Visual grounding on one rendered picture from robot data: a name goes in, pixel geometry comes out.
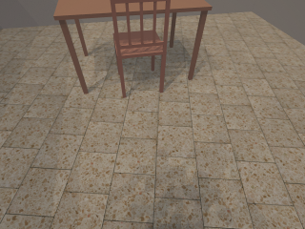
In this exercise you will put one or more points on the table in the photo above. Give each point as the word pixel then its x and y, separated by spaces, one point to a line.
pixel 84 9

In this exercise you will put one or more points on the chair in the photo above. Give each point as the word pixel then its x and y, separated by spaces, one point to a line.
pixel 132 44

